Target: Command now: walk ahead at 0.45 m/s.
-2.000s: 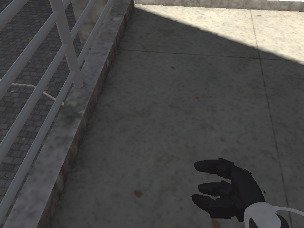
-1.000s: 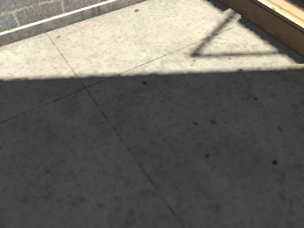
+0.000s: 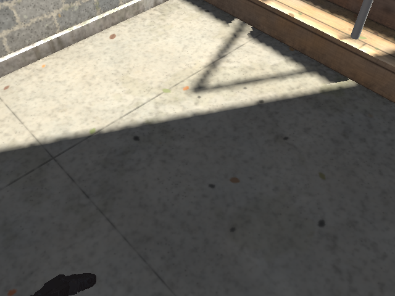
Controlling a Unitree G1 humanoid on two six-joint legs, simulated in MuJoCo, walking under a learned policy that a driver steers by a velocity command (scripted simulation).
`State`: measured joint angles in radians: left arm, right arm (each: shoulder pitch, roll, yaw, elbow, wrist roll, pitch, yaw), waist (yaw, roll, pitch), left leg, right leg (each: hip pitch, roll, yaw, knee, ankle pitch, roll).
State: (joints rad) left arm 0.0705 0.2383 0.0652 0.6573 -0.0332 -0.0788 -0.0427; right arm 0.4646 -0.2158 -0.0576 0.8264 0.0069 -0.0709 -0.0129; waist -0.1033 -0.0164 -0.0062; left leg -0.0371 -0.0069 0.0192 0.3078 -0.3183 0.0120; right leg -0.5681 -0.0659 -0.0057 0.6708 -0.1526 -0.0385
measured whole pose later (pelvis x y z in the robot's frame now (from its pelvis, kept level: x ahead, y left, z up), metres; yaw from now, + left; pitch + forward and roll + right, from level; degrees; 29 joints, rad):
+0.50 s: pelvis +0.26 -0.03 +0.00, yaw +0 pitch +3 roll -2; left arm 0.42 0.24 0.05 0.83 -0.02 -0.08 0.00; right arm 0.03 -0.24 -0.04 0.70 0.01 -0.08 0.03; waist 0.09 0.05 0.00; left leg -0.70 0.09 -0.02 0.61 0.12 0.02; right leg 0.02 0.06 -0.03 0.23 -0.30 -0.04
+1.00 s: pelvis +0.54 +0.00 +0.01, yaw +0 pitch +2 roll +2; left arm 0.09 0.26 0.04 0.71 -0.01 -0.07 -0.01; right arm 0.35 -0.26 -0.04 0.85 0.01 -0.08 0.01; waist -0.08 -0.04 0.00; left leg -0.06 -0.07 0.04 0.25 -0.23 0.06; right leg -0.68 -0.11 0.04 0.67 0.06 0.01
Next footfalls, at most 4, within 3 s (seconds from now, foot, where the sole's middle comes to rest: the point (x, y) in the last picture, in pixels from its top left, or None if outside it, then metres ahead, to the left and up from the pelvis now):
0.08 right None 0.18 -0.13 -0.78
0.60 left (161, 291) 0.52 0.10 -0.78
1.14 right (221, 209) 0.80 -0.14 -0.78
1.56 left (160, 186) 0.93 0.08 -0.78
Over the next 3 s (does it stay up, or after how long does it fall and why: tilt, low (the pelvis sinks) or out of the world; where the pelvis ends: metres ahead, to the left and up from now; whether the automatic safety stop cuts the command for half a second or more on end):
stays up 0.98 0.01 0.01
